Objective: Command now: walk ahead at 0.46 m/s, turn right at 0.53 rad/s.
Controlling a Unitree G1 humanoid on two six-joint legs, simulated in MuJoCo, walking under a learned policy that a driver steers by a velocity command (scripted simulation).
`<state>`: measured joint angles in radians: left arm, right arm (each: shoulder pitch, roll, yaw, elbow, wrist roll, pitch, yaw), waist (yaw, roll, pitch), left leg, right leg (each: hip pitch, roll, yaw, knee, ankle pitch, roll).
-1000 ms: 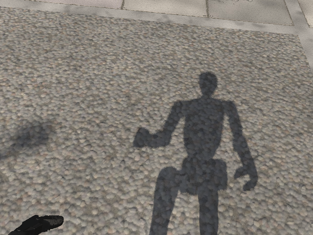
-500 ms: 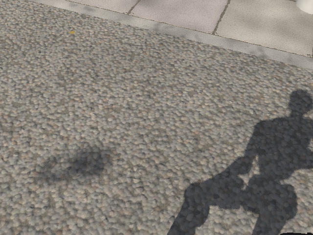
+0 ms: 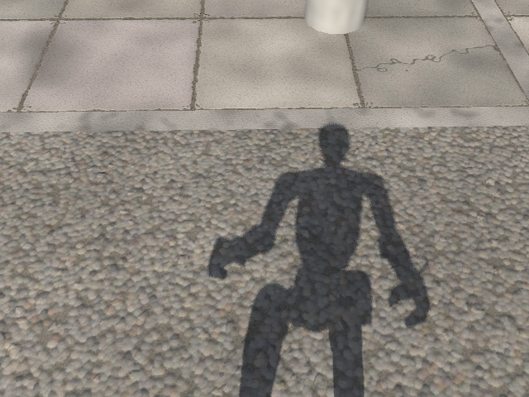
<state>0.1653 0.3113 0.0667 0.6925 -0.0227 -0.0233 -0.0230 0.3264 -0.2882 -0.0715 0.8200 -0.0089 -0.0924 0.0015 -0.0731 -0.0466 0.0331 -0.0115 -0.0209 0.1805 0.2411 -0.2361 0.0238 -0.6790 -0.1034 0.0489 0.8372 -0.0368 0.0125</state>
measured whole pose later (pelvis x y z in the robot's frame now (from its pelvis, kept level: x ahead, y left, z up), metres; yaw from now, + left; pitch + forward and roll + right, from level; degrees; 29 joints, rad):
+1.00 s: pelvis +0.32 -0.07 -0.01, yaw -25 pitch +2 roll +0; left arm 0.10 0.26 0.04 0.65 0.00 -0.04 -0.02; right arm 0.38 -0.28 -0.04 0.82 0.02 -0.03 -0.01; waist -0.10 -0.03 0.02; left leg -0.08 0.01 -0.02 0.38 -0.33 -0.01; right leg -0.43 0.00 0.03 0.51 -0.07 0.01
